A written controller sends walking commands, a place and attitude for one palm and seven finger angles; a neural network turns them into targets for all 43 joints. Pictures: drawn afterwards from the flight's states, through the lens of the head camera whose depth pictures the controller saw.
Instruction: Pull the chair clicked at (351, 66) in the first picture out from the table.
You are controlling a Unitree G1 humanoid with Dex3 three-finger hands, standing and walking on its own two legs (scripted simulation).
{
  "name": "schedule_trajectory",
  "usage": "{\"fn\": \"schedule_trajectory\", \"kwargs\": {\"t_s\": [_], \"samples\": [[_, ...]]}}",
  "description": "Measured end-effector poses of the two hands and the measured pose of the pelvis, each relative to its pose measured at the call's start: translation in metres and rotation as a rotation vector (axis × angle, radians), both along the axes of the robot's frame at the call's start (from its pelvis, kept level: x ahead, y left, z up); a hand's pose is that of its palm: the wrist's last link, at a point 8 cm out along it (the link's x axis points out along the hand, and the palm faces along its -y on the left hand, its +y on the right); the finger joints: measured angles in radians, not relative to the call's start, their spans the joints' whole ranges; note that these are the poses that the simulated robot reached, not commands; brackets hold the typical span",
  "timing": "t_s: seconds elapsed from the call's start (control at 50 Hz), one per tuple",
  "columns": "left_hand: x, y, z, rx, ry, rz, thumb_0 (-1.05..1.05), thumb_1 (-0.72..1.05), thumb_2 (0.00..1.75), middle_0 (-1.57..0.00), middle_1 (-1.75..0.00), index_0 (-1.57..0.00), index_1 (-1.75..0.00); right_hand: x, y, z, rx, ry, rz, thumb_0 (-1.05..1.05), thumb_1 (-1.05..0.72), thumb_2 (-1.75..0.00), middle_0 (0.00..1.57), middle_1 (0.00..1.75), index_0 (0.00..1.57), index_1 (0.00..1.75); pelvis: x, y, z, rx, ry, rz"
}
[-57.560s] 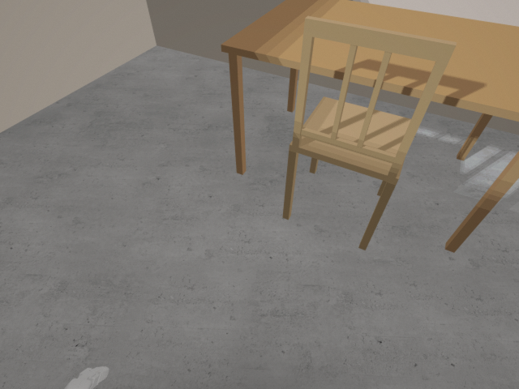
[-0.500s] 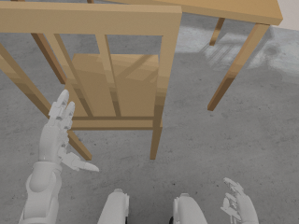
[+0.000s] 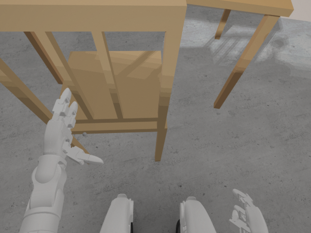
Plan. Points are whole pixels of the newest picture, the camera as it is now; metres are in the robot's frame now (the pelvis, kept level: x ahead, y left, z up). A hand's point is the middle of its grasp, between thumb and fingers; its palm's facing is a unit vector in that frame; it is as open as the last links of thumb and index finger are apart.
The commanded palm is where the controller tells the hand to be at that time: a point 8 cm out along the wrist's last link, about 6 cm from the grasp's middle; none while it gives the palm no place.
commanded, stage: push the fingers through the gap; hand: left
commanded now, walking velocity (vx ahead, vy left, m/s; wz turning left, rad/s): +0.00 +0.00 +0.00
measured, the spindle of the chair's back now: (73, 85) +0.46 +0.22 +0.06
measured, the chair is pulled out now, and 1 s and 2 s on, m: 0.30 0.30 0.30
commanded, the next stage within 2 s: hook a spindle and tug to test in 1.14 s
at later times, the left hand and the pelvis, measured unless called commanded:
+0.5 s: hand (85, 113) +0.40 +0.19 +0.03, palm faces +0.06 -1.00 -0.06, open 16.9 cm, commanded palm +0.37 +0.24 +0.03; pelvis +0.00 +0.00 +0.00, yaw +0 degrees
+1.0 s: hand (87, 106) +0.43 +0.19 +0.02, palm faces +0.06 -1.00 -0.05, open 16.9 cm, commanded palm +0.40 +0.24 +0.03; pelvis +0.00 +0.00 +0.00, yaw -1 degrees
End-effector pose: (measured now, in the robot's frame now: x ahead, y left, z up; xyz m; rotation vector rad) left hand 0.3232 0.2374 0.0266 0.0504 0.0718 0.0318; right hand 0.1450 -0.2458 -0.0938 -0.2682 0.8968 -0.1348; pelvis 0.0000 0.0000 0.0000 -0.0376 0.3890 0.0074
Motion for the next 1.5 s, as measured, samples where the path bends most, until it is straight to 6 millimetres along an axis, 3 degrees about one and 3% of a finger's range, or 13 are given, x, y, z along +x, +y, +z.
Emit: {"fn": "schedule_trajectory", "kwargs": {"t_s": [0.1,0.26,0.82,1.0,1.3,1.5], "samples": [[0.007,0.001,0.009,0.015,-0.067,0.018,-0.01,-0.50,0.31,-0.06,-0.08,-0.04,-0.07,-0.004,-0.001,-0.001,-0.007,0.019,0.008,0.01,-0.90,-0.90,0.20,0.30,0.20,0.30,0.001,-0.001,0.000,0.000,0.001,0.001],[0.031,0.004,-0.004,0.007,-0.024,0.005,-0.01,-0.50,0.30,-0.06,-0.08,-0.05,-0.08,-0.012,-0.008,-0.005,-0.020,0.055,-0.013,0.01,-0.90,-0.90,0.20,0.30,0.20,0.30,-0.001,-0.002,-0.003,-0.003,0.011,0.001],[0.082,0.008,0.004,0.007,-0.065,0.026,-0.01,-0.50,0.31,-0.06,-0.08,-0.06,-0.08,-0.057,-0.015,-0.014,-0.025,0.194,-0.068,0.01,-0.90,-0.90,0.20,0.30,0.20,0.30,-0.002,-0.001,-0.004,-0.002,0.041,-0.013],[0.079,0.007,-0.004,-0.002,-0.024,0.026,-0.01,-0.50,0.31,-0.06,-0.08,-0.06,-0.08,-0.063,-0.013,-0.012,-0.016,0.215,-0.082,0.01,-0.90,-0.90,0.20,0.30,0.20,0.30,0.000,0.001,-0.001,0.000,0.044,-0.020],[0.084,0.007,-0.005,-0.003,-0.031,0.016,-0.01,-0.50,0.30,-0.06,-0.09,-0.06,-0.09,-0.052,-0.012,-0.011,-0.023,0.202,-0.068,0.01,-0.90,-0.90,0.20,0.30,0.20,0.30,0.000,0.002,-0.002,-0.005,0.046,-0.014],[0.081,0.006,-0.001,0.002,-0.057,0.031,-0.01,-0.50,0.31,-0.15,-0.37,-0.15,-0.37,-0.049,-0.010,-0.011,-0.013,0.200,-0.066,0.01,-0.90,-0.90,0.20,0.30,0.20,0.30,0.003,0.002,-0.001,-0.003,0.045,-0.017]]}}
